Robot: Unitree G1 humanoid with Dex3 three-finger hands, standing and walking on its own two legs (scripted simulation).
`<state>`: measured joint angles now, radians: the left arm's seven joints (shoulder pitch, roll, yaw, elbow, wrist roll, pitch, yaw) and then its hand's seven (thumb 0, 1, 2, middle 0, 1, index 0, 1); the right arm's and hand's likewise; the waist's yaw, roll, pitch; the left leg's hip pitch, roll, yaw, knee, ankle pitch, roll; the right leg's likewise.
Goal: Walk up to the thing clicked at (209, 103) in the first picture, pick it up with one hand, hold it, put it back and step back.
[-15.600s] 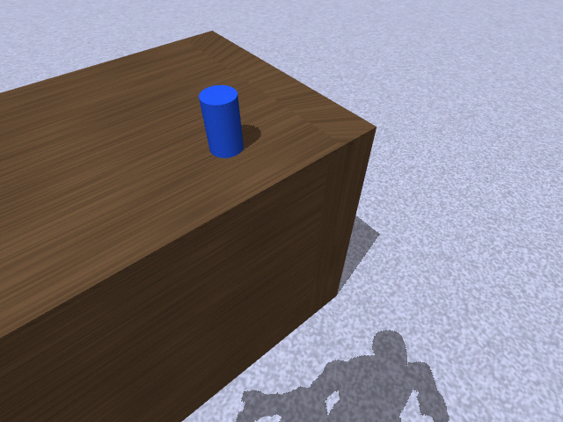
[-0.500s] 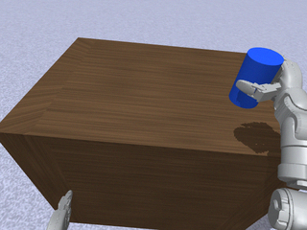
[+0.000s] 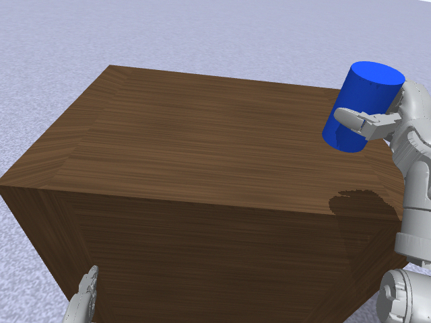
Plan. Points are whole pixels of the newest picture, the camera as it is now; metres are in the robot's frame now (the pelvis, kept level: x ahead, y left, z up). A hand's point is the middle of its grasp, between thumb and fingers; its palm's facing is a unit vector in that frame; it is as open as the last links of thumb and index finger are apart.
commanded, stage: lift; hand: right
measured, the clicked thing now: (358, 109) +0.37 -0.18 +0.29
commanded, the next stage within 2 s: hold in 0.18 s
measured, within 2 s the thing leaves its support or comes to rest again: neither
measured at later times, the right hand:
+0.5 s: hand (368, 93) +0.35 -0.18 +0.33, palm faces +0.12 +0.99 -0.01, open 10.3 cm
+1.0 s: hand (370, 90) +0.35 -0.18 +0.33, palm faces +0.12 +0.99 +0.00, open 10.3 cm
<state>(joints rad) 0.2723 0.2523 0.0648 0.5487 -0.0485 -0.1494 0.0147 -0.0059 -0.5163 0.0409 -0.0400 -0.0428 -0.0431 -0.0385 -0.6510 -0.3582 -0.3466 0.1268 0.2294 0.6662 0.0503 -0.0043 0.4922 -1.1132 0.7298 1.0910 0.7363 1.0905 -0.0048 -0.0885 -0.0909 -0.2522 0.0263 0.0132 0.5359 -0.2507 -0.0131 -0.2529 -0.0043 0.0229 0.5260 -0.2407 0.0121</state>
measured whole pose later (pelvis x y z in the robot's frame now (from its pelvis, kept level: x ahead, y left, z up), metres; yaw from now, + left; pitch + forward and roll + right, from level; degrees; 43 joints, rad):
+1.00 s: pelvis +0.01 +0.00 +0.00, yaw +0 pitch -3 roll +0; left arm 0.23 0.26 0.06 0.64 -0.06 -0.19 -0.01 -0.01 -0.52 0.04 -0.05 -0.05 -0.05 -0.04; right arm -0.69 -0.37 -0.36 0.00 0.26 0.87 0.04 0.00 0.49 -1.12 0.72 1.10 0.73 1.10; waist -0.01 -0.10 -0.11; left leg -0.22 0.03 0.02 0.51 -0.25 -0.01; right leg -0.22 0.00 0.03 0.50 -0.24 0.01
